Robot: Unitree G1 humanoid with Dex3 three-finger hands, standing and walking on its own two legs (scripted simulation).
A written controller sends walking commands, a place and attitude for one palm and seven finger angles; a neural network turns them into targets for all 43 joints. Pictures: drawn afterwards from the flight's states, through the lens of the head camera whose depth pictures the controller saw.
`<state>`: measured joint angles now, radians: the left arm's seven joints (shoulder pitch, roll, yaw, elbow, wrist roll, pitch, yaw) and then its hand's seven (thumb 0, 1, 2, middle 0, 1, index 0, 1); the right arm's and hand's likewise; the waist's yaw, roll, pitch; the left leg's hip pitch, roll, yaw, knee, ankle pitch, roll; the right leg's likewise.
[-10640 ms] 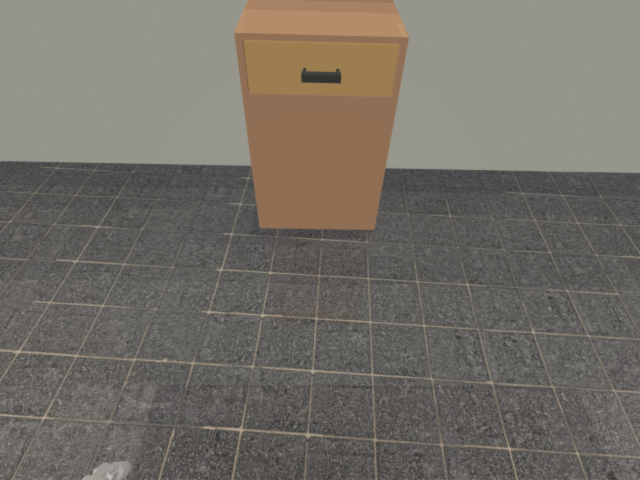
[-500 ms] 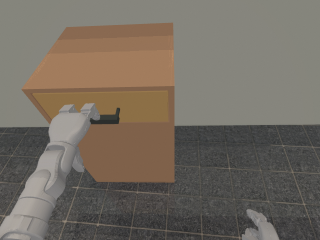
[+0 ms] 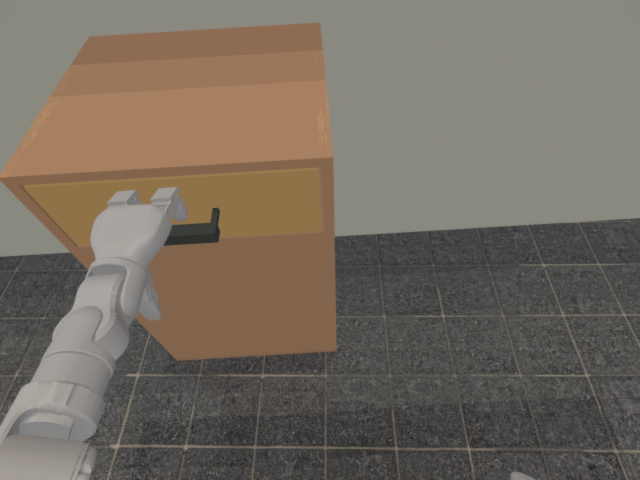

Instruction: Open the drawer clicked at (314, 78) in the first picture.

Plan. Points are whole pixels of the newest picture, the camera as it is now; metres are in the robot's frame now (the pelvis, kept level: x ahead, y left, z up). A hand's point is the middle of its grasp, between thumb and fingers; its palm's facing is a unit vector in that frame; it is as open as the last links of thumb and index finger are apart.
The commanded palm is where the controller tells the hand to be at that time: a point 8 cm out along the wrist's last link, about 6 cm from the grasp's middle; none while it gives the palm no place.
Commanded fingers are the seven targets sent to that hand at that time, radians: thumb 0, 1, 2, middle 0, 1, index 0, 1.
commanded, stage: move the hooked fingers above the handle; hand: left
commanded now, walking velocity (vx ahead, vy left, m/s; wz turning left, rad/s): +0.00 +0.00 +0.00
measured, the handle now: (183, 224) +0.50 +0.27 -0.04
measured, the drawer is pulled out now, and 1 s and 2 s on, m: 0.00 0.00 0.00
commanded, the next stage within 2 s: lower the fingers behind the handle in 2.00 s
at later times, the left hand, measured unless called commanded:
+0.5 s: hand (167, 234) +0.44 +0.26 +0.02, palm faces -0.07 +0.00 -1.00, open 13.8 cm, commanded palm +0.43 +0.26 +0.08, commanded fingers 0.00 -0.50 0.30 -0.30 -1.20 -0.30 -1.20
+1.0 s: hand (162, 230) +0.45 +0.27 +0.02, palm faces -0.10 -0.01 -1.00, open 13.8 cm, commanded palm +0.44 +0.28 +0.07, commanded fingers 0.00 -0.50 0.30 -0.30 -1.20 -0.30 -1.20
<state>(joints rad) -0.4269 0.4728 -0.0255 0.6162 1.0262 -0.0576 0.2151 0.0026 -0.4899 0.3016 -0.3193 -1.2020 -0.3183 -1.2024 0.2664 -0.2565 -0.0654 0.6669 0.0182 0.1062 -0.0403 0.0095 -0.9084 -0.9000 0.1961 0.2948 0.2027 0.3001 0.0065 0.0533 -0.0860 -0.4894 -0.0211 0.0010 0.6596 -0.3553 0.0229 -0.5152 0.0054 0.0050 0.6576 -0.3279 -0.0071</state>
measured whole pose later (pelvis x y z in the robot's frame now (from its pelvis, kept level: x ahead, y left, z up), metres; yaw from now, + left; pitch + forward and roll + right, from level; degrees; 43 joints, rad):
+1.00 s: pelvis -0.01 +0.00 -0.01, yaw -2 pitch +17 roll -1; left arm -0.75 0.58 0.05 1.07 1.09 -0.11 0.28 0.00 -0.49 0.30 -0.32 -1.21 -0.32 -1.22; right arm 0.34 -0.26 -0.04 0.68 0.00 0.12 -0.03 0.01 -0.91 -0.90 0.20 0.29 0.20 0.30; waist -0.10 0.04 -0.12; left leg -0.70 0.00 0.01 0.77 -0.38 0.03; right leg -0.71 0.03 0.02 0.73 -0.32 0.00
